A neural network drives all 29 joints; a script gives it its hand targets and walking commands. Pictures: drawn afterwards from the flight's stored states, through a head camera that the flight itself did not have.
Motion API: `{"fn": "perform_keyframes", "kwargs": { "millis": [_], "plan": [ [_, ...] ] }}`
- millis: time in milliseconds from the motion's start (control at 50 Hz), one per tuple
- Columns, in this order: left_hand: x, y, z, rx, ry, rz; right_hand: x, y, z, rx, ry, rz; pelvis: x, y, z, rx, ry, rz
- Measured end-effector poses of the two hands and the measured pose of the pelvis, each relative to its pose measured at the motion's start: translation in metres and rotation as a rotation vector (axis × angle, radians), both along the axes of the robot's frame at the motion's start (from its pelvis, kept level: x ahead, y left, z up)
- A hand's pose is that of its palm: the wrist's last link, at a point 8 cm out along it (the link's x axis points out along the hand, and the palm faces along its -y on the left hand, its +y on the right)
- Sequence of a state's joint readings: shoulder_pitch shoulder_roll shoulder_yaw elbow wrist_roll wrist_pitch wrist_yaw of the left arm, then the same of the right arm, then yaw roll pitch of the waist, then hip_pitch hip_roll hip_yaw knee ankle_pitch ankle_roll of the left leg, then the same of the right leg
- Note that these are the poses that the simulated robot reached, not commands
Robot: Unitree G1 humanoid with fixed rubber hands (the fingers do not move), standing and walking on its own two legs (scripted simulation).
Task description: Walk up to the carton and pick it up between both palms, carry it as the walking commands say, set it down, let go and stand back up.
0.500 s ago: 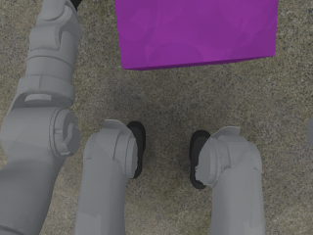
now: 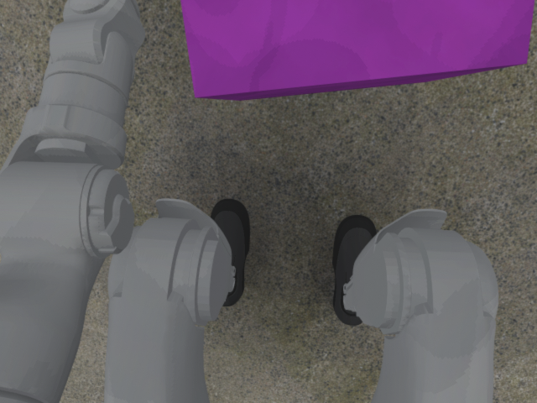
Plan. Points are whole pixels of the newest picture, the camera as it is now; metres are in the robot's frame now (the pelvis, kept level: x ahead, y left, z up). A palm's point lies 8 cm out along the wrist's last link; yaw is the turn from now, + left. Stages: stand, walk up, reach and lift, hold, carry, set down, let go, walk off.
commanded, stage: reach and lift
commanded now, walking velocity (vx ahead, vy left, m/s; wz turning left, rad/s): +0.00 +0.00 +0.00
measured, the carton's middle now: out of the picture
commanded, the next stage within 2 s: none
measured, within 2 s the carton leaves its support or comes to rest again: leaves its support in 1.54 s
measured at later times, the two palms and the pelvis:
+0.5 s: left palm out of the picture +0.55 +0.15 -0.17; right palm out of the picture +0.57 -0.23 -0.16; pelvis -0.01 +0.00 +0.01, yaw +0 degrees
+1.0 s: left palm out of the picture +0.55 +0.15 -0.16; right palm out of the picture +0.57 -0.22 -0.16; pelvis -0.01 +0.00 +0.01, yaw +0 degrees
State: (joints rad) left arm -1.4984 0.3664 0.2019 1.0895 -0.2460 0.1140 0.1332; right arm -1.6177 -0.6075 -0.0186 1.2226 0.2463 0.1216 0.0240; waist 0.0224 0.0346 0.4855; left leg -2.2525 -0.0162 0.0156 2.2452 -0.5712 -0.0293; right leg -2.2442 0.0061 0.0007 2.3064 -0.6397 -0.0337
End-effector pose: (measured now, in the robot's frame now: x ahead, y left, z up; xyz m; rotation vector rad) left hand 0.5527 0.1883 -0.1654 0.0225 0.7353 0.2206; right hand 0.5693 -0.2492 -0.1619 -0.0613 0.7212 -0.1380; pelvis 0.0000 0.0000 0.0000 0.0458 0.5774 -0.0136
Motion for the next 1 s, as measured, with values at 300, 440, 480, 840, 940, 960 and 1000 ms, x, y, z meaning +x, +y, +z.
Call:
{"fn": "perform_keyframes", "kwargs": {
  "millis": [300, 440, 480, 840, 940, 960, 1000],
  "plan": [
    [-0.002, -0.013, -0.001, -0.012, 0.003, -0.016, 0.002, 0.011, 0.001, 0.009, -0.002, 0.004, -0.005, 0.000, 0.002, 0.002, -0.008, -0.003],
    [0.001, -0.027, -0.002, -0.022, 0.002, -0.038, 0.003, 0.016, 0.002, 0.004, -0.003, 0.012, -0.005, 0.000, 0.004, 0.001, -0.005, -0.003],
    [0.002, -0.032, -0.001, -0.025, 0.001, -0.044, 0.003, 0.016, 0.002, 0.002, -0.002, 0.016, -0.005, 0.000, 0.005, 0.001, -0.005, -0.004],
    [0.002, -0.034, 0.001, 0.002, 0.004, -0.038, 0.002, 0.024, 0.004, 0.001, 0.010, 0.080, -0.007, -0.001, 0.013, 0.000, -0.001, -0.006],
    [0.002, -0.035, 0.001, -0.009, 0.008, -0.048, 0.003, 0.026, 0.005, -0.004, 0.025, 0.091, -0.008, 0.000, 0.011, -0.002, -0.006, -0.004],
    [0.002, -0.035, 0.001, -0.010, 0.009, -0.047, 0.003, 0.026, 0.005, -0.006, 0.028, 0.092, -0.008, 0.000, 0.011, -0.002, -0.007, -0.004],
    [0.002, -0.035, 0.001, -0.014, 0.010, -0.046, 0.003, 0.026, 0.006, -0.007, 0.036, 0.093, -0.007, 0.000, 0.009, -0.002, -0.011, -0.004]
  ]
}}
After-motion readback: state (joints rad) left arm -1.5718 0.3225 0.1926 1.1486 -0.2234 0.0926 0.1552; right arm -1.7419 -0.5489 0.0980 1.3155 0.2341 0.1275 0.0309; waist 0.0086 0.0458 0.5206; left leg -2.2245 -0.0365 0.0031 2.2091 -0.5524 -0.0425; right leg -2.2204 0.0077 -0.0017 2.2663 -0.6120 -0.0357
